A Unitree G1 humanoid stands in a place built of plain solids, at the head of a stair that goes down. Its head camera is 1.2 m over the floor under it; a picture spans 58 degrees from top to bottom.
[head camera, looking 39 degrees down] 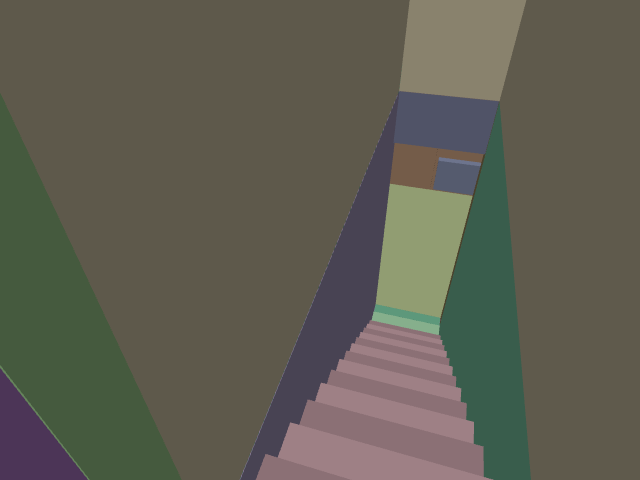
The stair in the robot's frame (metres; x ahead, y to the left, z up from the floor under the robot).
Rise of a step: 0.22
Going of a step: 0.25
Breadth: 0.88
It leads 16 degrees to the right of straight ahead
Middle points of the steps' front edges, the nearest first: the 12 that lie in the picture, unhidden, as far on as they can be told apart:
0.87 -0.29 -0.65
1.11 -0.36 -0.87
1.35 -0.43 -1.09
1.59 -0.50 -1.31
1.83 -0.57 -1.52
2.07 -0.64 -1.74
2.31 -0.71 -1.96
2.55 -0.78 -2.18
2.79 -0.85 -2.40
3.03 -0.92 -2.61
3.27 -0.99 -2.83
3.51 -1.06 -3.05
